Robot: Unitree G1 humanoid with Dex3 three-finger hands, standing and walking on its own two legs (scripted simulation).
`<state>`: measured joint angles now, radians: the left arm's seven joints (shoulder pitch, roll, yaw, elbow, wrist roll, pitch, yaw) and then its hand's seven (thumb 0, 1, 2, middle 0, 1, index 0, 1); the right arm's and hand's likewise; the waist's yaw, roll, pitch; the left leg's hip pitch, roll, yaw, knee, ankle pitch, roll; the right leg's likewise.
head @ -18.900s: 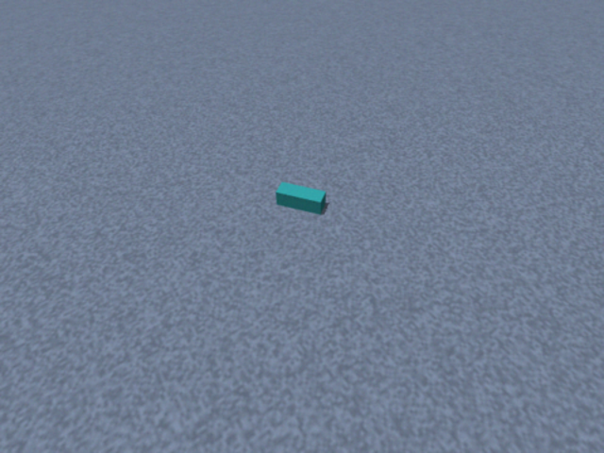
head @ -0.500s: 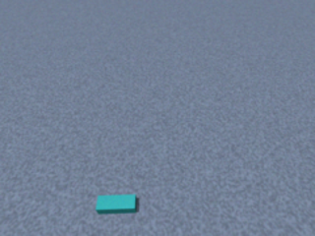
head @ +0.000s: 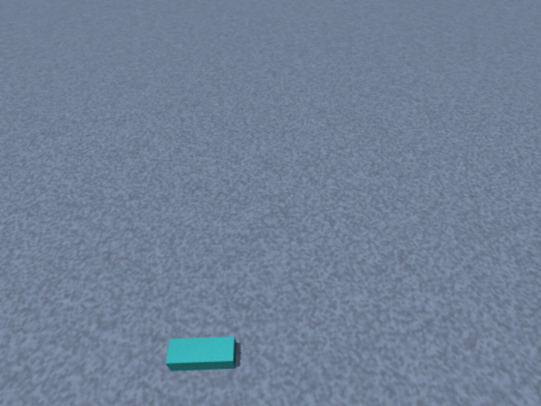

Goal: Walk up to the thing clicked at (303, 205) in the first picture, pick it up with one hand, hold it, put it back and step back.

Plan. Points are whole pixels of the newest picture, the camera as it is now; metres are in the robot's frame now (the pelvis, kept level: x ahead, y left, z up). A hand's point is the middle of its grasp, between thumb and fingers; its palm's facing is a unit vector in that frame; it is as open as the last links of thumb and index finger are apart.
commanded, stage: stand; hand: left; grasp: from above
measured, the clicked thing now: (202, 353) +0.47 +0.26 -0.74
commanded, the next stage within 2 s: rise first in 0.02 s
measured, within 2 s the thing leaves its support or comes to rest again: neither
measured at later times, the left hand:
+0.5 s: hand out of the picture +0.15 +0.25 -0.18, palm faces -0.06 -0.92 -0.38, open 11.4 cm
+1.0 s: hand out of the picture +0.13 +0.26 -0.22, palm faces -0.13 -0.88 -0.45, open 14.1 cm
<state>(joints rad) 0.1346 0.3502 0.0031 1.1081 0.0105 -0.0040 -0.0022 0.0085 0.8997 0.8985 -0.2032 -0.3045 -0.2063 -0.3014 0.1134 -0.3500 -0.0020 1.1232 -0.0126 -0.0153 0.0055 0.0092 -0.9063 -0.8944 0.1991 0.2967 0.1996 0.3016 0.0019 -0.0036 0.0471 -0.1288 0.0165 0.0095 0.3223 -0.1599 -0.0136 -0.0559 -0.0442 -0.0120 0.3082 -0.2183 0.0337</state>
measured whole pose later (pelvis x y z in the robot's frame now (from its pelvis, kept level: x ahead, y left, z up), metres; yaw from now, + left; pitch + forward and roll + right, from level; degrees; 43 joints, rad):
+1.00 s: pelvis -0.01 +0.00 -0.09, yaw +0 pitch +17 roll -2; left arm 0.23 0.34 0.15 0.49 0.22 0.25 -0.03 0.00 -0.53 1.00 -0.05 -1.06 -0.05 -1.06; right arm 0.20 -0.23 -0.03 0.57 0.00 -0.14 -0.05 0.01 -0.89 -0.89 0.20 0.30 0.20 0.30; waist -0.03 0.01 -0.12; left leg -0.90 0.04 -0.04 1.10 -0.50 -0.02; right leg -0.80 -0.02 -0.03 1.06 -0.56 0.03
